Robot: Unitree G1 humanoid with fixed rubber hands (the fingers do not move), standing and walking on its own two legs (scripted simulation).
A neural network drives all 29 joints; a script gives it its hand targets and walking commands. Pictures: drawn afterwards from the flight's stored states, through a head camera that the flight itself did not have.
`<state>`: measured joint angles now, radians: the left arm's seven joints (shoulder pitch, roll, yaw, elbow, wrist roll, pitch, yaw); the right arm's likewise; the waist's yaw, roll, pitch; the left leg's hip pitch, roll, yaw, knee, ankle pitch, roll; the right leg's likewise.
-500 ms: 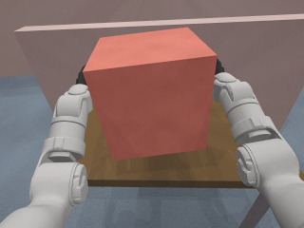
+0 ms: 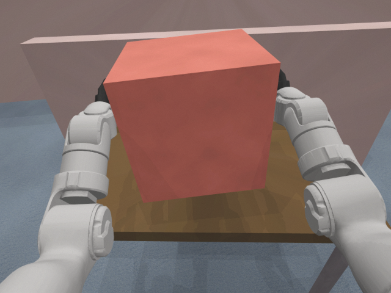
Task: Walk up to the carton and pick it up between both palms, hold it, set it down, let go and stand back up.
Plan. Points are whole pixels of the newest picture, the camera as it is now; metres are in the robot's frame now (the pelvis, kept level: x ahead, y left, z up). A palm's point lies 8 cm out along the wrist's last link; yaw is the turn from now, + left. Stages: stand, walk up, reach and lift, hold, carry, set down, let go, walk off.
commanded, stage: hold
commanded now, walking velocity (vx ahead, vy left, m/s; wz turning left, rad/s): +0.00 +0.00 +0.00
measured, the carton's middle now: (194, 113) +0.41 +0.02 +0.22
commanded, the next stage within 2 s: none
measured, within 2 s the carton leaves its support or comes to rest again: neither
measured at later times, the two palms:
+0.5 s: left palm (105, 110) +0.37 +0.19 +0.25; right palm (280, 95) +0.39 -0.16 +0.26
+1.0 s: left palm (105, 110) +0.37 +0.19 +0.25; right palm (281, 95) +0.39 -0.16 +0.26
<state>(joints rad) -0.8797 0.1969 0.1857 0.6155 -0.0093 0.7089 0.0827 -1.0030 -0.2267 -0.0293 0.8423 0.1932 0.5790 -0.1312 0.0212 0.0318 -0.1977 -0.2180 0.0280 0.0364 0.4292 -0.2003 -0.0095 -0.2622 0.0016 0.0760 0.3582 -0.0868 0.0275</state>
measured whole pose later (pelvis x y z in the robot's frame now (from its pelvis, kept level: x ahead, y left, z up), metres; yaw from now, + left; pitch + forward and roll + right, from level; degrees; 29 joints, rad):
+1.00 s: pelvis +0.00 +0.00 +0.00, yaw +0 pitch -1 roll +0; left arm -0.87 0.20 0.19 0.59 0.02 0.73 0.05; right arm -1.00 -0.23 -0.03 0.81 0.20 0.61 -0.14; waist 0.01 0.03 -0.20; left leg -0.21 0.03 0.03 0.43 -0.20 -0.01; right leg -0.25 0.00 0.08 0.34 -0.08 0.03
